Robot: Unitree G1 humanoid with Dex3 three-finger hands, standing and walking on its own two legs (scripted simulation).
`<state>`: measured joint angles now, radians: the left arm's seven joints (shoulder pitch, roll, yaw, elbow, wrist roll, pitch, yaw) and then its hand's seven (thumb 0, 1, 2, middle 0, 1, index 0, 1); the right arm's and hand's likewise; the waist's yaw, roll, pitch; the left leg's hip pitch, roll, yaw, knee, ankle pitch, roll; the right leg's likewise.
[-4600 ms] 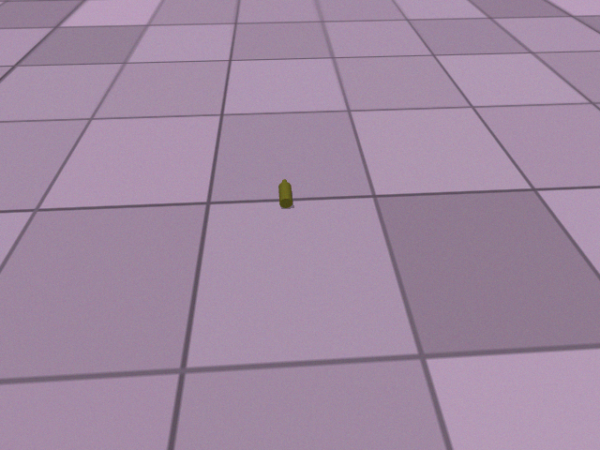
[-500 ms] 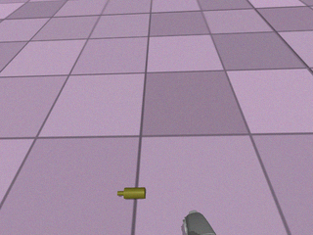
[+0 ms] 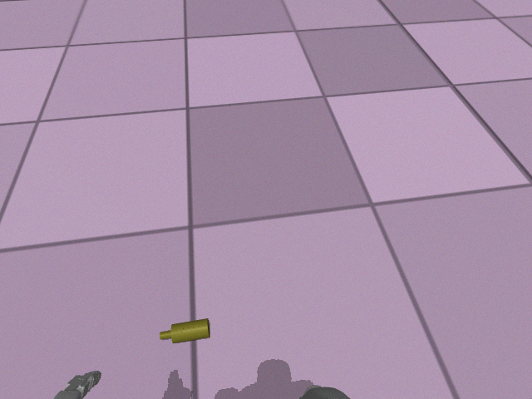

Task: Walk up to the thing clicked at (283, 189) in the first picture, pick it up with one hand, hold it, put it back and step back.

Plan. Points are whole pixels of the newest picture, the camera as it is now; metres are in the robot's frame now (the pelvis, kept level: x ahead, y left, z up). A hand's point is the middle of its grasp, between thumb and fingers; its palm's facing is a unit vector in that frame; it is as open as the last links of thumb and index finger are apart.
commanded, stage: walk up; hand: left
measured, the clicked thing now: (184, 331) +0.43 +0.26 -0.72
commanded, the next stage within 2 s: none
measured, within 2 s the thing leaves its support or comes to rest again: neither
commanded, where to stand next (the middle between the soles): +0.09 -0.01 m, yaw +4 degrees
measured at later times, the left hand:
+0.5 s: hand out of the picture +0.09 +0.26 -0.14, palm faces +0.02 -0.93 -0.37, open 7.4 cm
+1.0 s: hand out of the picture +0.11 +0.27 -0.13, palm faces +0.05 -0.94 -0.33, open 7.4 cm
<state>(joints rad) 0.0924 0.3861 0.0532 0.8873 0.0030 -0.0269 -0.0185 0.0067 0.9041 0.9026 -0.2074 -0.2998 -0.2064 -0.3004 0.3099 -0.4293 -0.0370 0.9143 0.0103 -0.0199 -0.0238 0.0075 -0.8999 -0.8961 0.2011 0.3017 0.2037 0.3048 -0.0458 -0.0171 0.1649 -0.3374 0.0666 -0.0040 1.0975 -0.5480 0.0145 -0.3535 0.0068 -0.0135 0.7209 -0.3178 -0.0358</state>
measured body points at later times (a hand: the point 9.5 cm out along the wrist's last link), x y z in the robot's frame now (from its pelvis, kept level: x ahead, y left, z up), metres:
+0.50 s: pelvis +0.02 +0.00 +0.01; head +0.06 -0.01 +0.46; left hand +0.09 +0.31 -0.11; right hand +0.14 -0.31 -0.12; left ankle +0.07 +0.14 -0.71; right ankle +0.03 -0.11 -0.71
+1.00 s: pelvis +0.02 +0.01 +0.03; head +0.04 +0.01 +0.48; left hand +0.10 +0.32 -0.11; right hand +0.12 -0.29 -0.10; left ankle +0.07 +0.14 -0.71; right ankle +0.03 -0.12 -0.71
